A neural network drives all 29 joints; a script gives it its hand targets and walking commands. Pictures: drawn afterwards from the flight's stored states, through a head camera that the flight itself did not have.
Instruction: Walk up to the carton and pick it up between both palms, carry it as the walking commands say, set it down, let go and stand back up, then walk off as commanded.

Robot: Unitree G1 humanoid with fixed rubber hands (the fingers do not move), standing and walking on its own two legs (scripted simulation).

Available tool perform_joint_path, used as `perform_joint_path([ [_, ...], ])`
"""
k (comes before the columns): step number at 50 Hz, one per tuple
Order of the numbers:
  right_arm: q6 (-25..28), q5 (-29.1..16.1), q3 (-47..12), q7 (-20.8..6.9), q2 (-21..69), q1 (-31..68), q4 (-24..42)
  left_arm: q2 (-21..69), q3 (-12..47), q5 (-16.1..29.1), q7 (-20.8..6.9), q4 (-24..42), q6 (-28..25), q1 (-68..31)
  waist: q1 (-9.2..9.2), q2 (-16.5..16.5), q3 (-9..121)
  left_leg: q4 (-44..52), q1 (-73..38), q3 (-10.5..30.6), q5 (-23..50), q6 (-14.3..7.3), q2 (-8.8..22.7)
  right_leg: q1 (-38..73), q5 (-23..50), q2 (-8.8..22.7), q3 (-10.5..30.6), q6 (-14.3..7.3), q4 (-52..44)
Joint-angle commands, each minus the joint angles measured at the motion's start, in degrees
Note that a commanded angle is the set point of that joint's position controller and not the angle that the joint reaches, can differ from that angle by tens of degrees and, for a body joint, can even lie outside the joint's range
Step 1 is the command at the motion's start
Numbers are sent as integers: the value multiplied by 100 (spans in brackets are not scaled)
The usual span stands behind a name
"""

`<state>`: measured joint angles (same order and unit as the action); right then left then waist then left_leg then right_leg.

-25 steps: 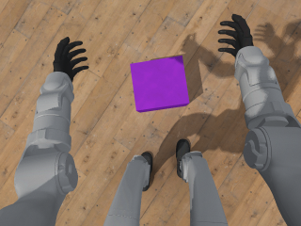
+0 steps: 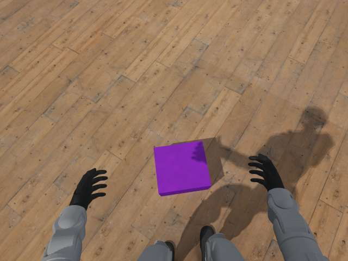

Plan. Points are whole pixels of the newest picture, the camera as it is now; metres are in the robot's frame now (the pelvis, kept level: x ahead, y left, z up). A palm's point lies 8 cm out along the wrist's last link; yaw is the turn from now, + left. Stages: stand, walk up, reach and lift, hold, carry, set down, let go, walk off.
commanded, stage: let go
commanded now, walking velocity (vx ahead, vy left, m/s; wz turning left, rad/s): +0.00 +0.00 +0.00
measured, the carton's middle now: (181, 169) +0.45 +0.02 -0.68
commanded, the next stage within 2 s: stand in 0.74 s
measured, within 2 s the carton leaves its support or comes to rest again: neither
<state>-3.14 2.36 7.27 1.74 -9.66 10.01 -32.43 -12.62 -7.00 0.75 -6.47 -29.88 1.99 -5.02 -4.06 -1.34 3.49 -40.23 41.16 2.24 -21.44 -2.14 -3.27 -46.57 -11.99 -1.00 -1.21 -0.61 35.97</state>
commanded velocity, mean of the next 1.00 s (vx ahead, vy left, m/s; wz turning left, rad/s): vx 0.00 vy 0.00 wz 0.00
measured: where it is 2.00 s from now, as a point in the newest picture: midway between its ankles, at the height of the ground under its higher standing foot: outside the picture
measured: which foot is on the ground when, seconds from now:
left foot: down 0.00-1.00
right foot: down 0.00-1.00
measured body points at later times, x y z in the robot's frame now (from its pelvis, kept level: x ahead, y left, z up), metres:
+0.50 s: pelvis +0.01 +0.00 +0.02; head +0.03 +0.00 +0.47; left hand +0.19 +0.23 -0.05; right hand +0.18 -0.23 -0.06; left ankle -0.04 +0.09 -0.71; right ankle +0.04 -0.11 -0.71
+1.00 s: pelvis +0.03 -0.01 +0.02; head -0.01 +0.01 +0.47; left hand +0.10 +0.26 -0.10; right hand +0.11 -0.27 -0.08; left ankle -0.04 +0.09 -0.71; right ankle +0.04 -0.11 -0.71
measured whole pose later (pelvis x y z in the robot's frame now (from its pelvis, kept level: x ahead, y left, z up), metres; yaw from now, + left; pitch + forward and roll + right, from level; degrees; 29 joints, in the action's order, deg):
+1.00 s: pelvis +0.03 -0.01 +0.02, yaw +5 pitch +3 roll -1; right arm 3.7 2.5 2.1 -0.5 -13.7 -25.9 -40.6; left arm -15.6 -2.2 -3.3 -0.3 -44.8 -3.6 19.3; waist 0.3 1.7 8.9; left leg -30.9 11.7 4.4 -21.9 -1.1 -2.2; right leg -17.1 -16.5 0.4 -5.7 -1.1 30.8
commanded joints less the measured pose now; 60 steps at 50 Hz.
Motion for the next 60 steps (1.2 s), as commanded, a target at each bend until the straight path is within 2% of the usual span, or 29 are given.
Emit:
perform_joint_path([
  [1, 202, -10, 255, -84, -774, 476, 798, -784, -51, 59, 110, 762, -158, -113, -93, -389, 2658, 798, -973, 331, 2903, 469, 344, 3309, 1160, -93, 375, -10, 23],
  [2, 294, -11, -6, -116, -536, -888, 805, -503, -15, -75, 101, 940, -207, 1291, -70, -26, 2398, 895, -1585, 362, 3222, 461, 306, 3776, 1667, -59, 316, 24, -146],
  [4, 400, -72, 73, -187, -718, -1019, 924, -591, 174, 57, 179, 1170, -278, 1176, 176, -168, 2073, 1007, -1723, 445, 3554, 503, 436, 3868, 1860, -56, 362, 8, -250],
  [5, 398, -80, 2, -214, -812, -802, 1008, -542, 277, 118, 206, 1238, -272, 866, 93, -149, 1883, 1101, -1700, 443, 3415, 503, 434, 3911, 1769, -93, 356, 44, -271],
  [7, 439, -105, -100, -272, -612, -1849, 1017, -425, 248, 7, 218, 1219, -273, 1863, 170, 61, 1625, 1210, -2166, 511, 3648, 527, 458, 4339, 2044, -98, 375, 33, -433],
  [8, 473, -93, 32, -281, -819, -1199, 1272, -517, 354, 121, 250, 1543, -304, 1087, 179, 57, 1338, 1314, -2038, 437, 3422, 544, 384, 4246, 1919, -99, 357, 41, -540],
  [11, 308, -60, -60, -397, -837, -2009, 1446, -366, 408, 89, 287, 1325, -155, 1728, 157, 234, 943, 1739, -2276, 385, 2822, 460, 430, 4859, 1490, -123, 238, -39, -858],
  [13, 152, -276, -202, -430, -695, -2144, 1313, -361, 548, 57, 331, 1477, -62, 1512, 256, -263, 247, 1906, -1885, 363, 2431, 469, 460, 4948, 1261, -92, 296, -42, -998],
  [15, 59, -311, -359, -491, -731, -1929, 1356, -460, 467, 30, 379, 1323, 58, 1271, 215, 41, -309, 1949, -1803, 428, 2249, 450, 456, 4970, 1261, -85, 369, 4, -1027],
  [19, -193, -285, -353, -484, -676, -2019, 1295, -405, 580, -65, 373, 1250, 258, 1220, 299, -433, -713, 2137, -1437, 337, 1171, 382, 467, 5547, 972, -108, 392, 20, -1083],
  [20, -222, -203, -155, -498, -827, -1975, 1487, -600, 380, -43, 352, 1242, 295, 1384, 373, -158, -398, 2116, -1478, 328, 1131, 355, 486, 5685, 933, -124, 380, 22, -1028],
  [22, -298, -152, -114, -495, -990, -2002, 1381, -677, 235, -139, 364, 1221, 366, 1259, 244, -267, -621, 2133, -1201, 364, 1012, 318, 518, 5931, 1024, -132, 366, 2, -916],
  [24, -324, -233, -273, -552, -893, -2198, 1439, -468, 403, -251, 363, 1163, 427, 1345, 383, -606, -688, 2100, -1206, 331, 1311, 350, 524, 5982, 1293, -155, 383, 10, -895],
  [28, -330, -169, -276, -541, -778, -2136, 1573, -668, 163, -171, 374, 1049, 421, 1313, 323, -303, -672, 2073, -1268, 348, 1167, 152, 514, 6190, 1470, -126, 398, 8, -813],
  [33, -227, -278, -202, -437, -975, -2111, 1621, -670, 261, -84, 450, 1038, 400, 1471, 361, 89, 61, 1674, -1488, 414, 2080, 308, 499, 6356, 2171, -95, 498, -61, -648],
  [34, -206, -422, -304, -465, -923, -2124, 1424, -603, 392, -65, 481, 1007, 453, 1288, 364, -222, -38, 1729, -1527, 383, 1802, 317, 478, 6290, 1961, -53, 479, -90, -680],
  [36, -262, -353, -277, -424, -1002, -2361, 1395, -525, 375, -121, 561, 889, 553, 1342, 490, -32, -421, 1978, -964, 390, 1193, 207, 617, 6397, 1758, -171, 363, -22, -506],
  [37, 76, 17, -163, -295, -968, -3264, 612, -859, 163, -354, 628, 213, 46, 1889, 335, 1327, 779, 1490, -1597, 396, -514, 212, 475, 5538, -74, 1109, 716, -102, -1335],
  [38, 226, 133, -273, -197, -1284, -3701, 357, -1355, 82, -508, 753, -1, -101, 2014, 397, 1652, 308, 974, -2259, 173, -714, 243, 458, 3981, -2238, 1335, 909, -27, -1944],
  [39, 380, 214, -204, -205, -1328, -3295, 369, -1160, 163, -561, 821, -61, -197, 1784, 471, 1235, -80, 903, -2675, 95, -464, 238, 381, 3069, -2814, 1244, 1152, -13, -2182],
  [42, 698, 155, -295, -212, -1112, -3090, 238, -1019, 292, -418, 804, -397, -521, 1837, 502, -65, -369, 1593, -2102, 618, -384, 151, 808, 2908, -1708, 1025, 921, -55, -1548],
  [44, 792, 72, -415, -277, -837, -3180, 20, -1117, 238, -390, 693, -478, -631, 1631, 482, -308, -113, 1869, -1522, 866, -350, 138, 797, 3552, -1098, 1054, 921, -51, -1296],
  [45, 835, 65, -391, -246, -898, -3074, -32, -947, 279, -387, 681, -501, -681, 1745, 369, -93, -52, 1882, -1486, 1010, -403, 119, 859, 3602, -873, 971, 802, -24, -1219],
  [47, 875, 49, -399, -187, -975, -2990, -128, -850, 323, -414, 620, -745, -775, 1874, 304, -547, -103, 1783, -1573, 1024, 1080, 132, 861, 3772, 155, 969, 732, -75, -860],
  [48, 891, 21, -388, -193, -1065, -3136, -184, -872, 322, -387, 641, -910, -770, 2079, 279, -234, 158, 1754, -1746, 1014, 1370, 113, 885, 3799, 436, 946, 606, -53, -845],
  [50, 888, -85, -426, -202, -987, -3494, -434, -1035, 291, -422, 628, -1012, -800, 2102, 301, -395, 101, 1742, -1784, 1019, 1647, 154, 860, 3771, 486, 927, 580, -67, -846],
  [53, 911, -85, -442, -151, -942, -3633, -585, -957, 362, -343, 697, -1251, -750, 2294, 391, -47, 112, 1505, -2000, 963, 2260, 109, 893, 3730, 1376, 999, 474, -112, -715],
  [54, 866, -82, -455, -157, -1115, -3707, -671, -821, 419, -305, 698, -1272, -710, 2344, 358, -334, 224, 1534, -2126, 928, 2469, 108, 834, 3701, 1249, 961, 467, -102, -652],
  [60, 727, -53, -514, -39, -952, -3983, -987, -771, 420, -270, 793, -1516, -581, 2674, 415, 220, -57, 1443, -2176, 992, 2392, 2, 826, 3538, 1097, 879, 218, -78, -615],
])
